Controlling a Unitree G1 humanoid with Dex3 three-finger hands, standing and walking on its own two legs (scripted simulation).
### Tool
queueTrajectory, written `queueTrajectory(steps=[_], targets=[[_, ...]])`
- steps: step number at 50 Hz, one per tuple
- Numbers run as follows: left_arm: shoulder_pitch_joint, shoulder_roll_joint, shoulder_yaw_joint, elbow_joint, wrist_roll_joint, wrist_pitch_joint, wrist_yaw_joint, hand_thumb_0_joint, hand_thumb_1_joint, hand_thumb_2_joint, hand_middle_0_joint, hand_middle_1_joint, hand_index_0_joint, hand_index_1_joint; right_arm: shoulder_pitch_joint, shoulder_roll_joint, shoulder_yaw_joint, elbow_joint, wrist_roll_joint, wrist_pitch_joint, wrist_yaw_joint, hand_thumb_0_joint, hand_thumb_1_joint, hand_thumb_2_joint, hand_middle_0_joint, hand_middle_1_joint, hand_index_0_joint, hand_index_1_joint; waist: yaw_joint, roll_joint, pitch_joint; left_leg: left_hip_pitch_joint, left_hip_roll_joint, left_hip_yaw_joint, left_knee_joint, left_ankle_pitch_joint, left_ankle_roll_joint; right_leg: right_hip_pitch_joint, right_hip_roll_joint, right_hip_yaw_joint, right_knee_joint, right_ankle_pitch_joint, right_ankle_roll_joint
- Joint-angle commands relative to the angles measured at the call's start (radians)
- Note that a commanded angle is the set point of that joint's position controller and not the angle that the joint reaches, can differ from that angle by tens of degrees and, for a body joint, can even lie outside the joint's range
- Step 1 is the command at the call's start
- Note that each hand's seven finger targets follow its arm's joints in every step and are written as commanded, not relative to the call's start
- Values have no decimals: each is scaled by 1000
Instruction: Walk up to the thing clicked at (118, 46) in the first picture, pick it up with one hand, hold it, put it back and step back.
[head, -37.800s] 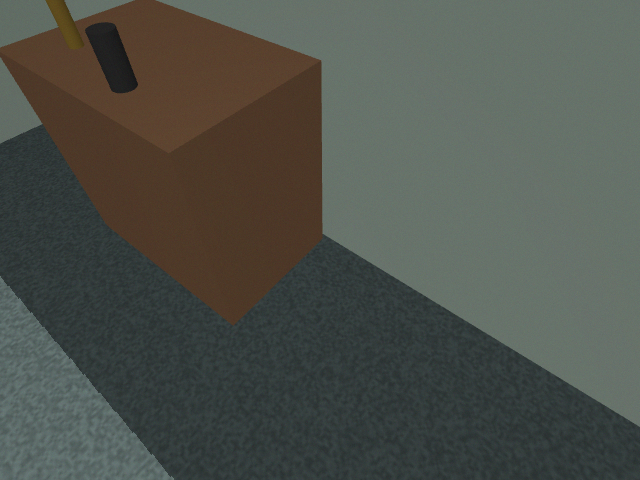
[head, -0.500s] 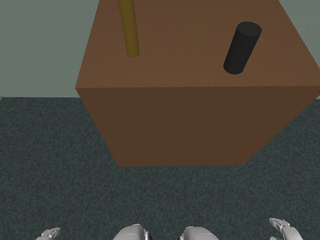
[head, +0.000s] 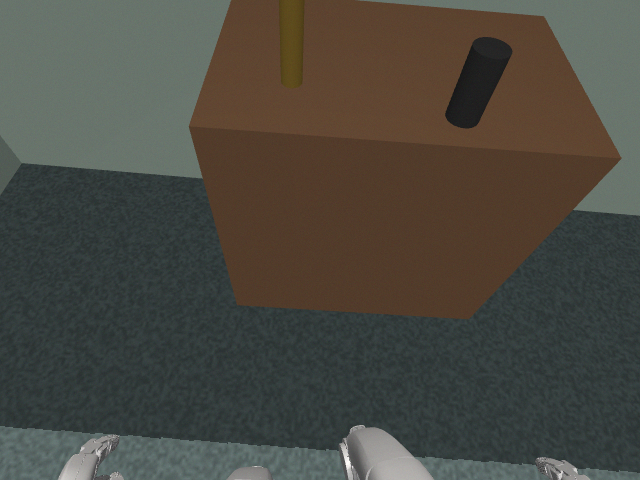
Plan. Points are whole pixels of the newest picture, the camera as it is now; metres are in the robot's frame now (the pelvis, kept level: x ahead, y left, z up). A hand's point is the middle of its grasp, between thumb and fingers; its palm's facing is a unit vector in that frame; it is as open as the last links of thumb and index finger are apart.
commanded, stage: step back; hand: right
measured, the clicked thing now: (475, 85) +0.72 -0.27 +0.05
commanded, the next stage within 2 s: none
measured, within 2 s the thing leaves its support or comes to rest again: neither
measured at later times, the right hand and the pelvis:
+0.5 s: hand out of the picture -0.06 -0.34 -0.16, palm faces -0.02 +0.92 -0.40, open 7.4 cm; pelvis -0.15 -0.06 -0.01, yaw -1 degrees
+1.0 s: hand out of the picture -0.20 -0.39 -0.16, palm faces +0.00 +0.92 -0.40, open 7.4 cm; pelvis -0.34 -0.12 -0.02, yaw -2 degrees
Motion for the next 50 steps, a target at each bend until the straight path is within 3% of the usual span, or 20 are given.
queueTrajectory(steps=[1,6,11,12,13,14,15,19,26,28,29,31,32,35,42,45,46,47,48,50], targets=[[76,188,81,-61,-3,-31,2,0,900,900,-200,-300,-200,-300,-60,-272,-84,-110,8,-39,-31,0,-900,-900,200,300,200,300,36,172,-169,100,224,-168,-177,360,191,-16,-9,59,136,32,29],[57,161,62,-82,1,-44,-1,0,900,900,-200,-300,-200,-300,-5,-299,-97,-130,16,-29,-34,0,-900,-900,200,300,200,300,-9,250,-215,216,264,-146,-97,424,234,40,-91,3,-213,-30,58],[216,160,62,29,4,-57,-3,0,900,900,-200,-300,-200,-300,-69,-325,-91,-152,23,4,-24,0,-900,-900,200,300,200,300,44,267,-273,18,198,-93,12,275,153,353,-93,-157,-701,225,13],[213,200,75,35,10,-59,-2,0,900,900,-200,-300,-200,-300,-75,-288,-79,-156,30,10,-21,0,-900,-900,200,300,200,300,45,198,-252,-92,146,-86,59,140,101,396,-121,-88,-709,242,-9],[212,284,97,19,23,-63,-4,0,900,900,-200,-300,-200,-300,-67,-235,-66,-170,37,12,-23,0,-900,-900,200,300,200,300,51,-32,-215,-271,-1,-55,227,-81,39,391,-299,213,-760,192,-68],[97,389,112,-31,24,-55,-1,0,900,900,-200,-300,-200,-300,-102,-227,-74,-180,42,8,-42,0,-900,-900,200,300,200,300,81,-264,-176,-262,-106,-24,463,-341,-9,153,-503,433,-843,189,-252],[23,389,109,-64,23,-59,5,0,900,900,-200,-300,-200,-300,-93,-280,-96,-159,41,9,-48,0,-900,-900,200,300,200,300,57,-244,-95,-182,-46,-112,602,-359,-10,-33,-548,480,-880,171,-288],[-34,226,74,-70,20,-67,19,0,900,900,-200,-300,-200,-300,6,-221,-56,-101,56,-6,-39,0,-900,-900,200,300,200,300,-3,-118,-143,-248,-115,-85,612,-207,-6,225,-307,42,-634,639,-165],[49,211,63,-96,7,-50,39,0,900,900,-200,-300,-200,-300,42,-191,-49,-105,27,-27,-36,0,-900,-900,200,300,200,300,41,-169,-261,-170,-26,17,52,-174,-5,502,-358,87,-503,801,-182],[10,208,49,-115,-7,-36,31,0,900,900,-200,-300,-200,-300,112,-210,-63,-68,23,-29,-31,0,-900,-900,200,300,200,300,10,-89,-282,16,-45,56,-191,104,8,380,-317,42,-418,654,-124],[2,175,38,-123,-8,-30,27,0,900,900,-200,-300,-200,-300,100,-244,-79,-69,12,-26,-31,0,-900,-900,200,300,200,300,15,-19,-282,101,39,-87,-194,182,45,237,-275,32,-386,475,-82],[-12,174,41,-124,-15,-26,36,0,900,900,-200,-300,-200,-300,27,-426,-106,-106,6,-17,-22,0,-900,-900,200,300,200,300,-9,283,-237,-15,404,-500,-250,306,291,52,-61,-48,-35,-169,-3],[-14,210,51,-106,-6,-23,39,0,900,900,-200,-300,-200,-300,-24,-425,-112,-115,7,-23,-28,0,-900,-900,200,300,200,300,-6,272,-201,-128,443,-557,-272,242,332,106,-82,30,96,-167,0],[49,191,58,-54,-17,-26,21,0,900,900,-200,-300,-200,-300,-94,-286,-70,-129,-3,-24,-31,0,-900,-900,200,300,200,300,59,154,-175,-62,245,-218,-191,353,225,61,-34,59,156,-35,-3],[68,154,35,-22,-9,-65,17,0,900,900,-200,-300,-200,-300,-26,-269,-73,-115,4,11,-16,0,-900,-900,200,300,200,300,-2,276,-232,165,207,-146,-94,313,215,119,-106,-94,-396,-34,44],[192,154,35,67,-6,-85,22,0,900,900,-200,-300,-200,-300,-69,-301,-76,-111,20,37,-7,0,-900,-900,200,300,200,300,46,275,-295,81,167,-97,-3,177,158,330,-87,-185,-768,176,14],[208,189,45,89,7,-90,24,0,900,900,-200,-300,-200,-300,-76,-260,-64,-119,24,42,-4,0,-900,-900,200,300,200,300,45,191,-265,-72,108,-73,78,28,114,391,-125,-95,-758,191,-4],[209,284,74,82,28,-92,25,0,900,900,-200,-300,-200,-300,-82,-192,-45,-143,29,37,-5,0,-900,-900,200,300,200,300,60,-75,-199,-332,-48,-52,241,-217,46,394,-292,216,-796,28,-62],[98,406,99,31,32,-85,28,0,900,900,-200,-300,-200,-300,-119,-202,-61,-159,24,38,-21,0,-900,-900,200,300,200,300,90,-197,-143,-313,-90,-122,410,-321,-14,107,-545,470,-904,-130,-232],[-27,357,81,-7,28,-94,35,0,900,900,-200,-300,-200,-300,-108,-297,-92,-114,22,41,-14,0,-900,-900,200,300,200,300,39,-110,-11,-211,-32,-198,586,-243,-15,-103,-552,435,-935,-201,-249]])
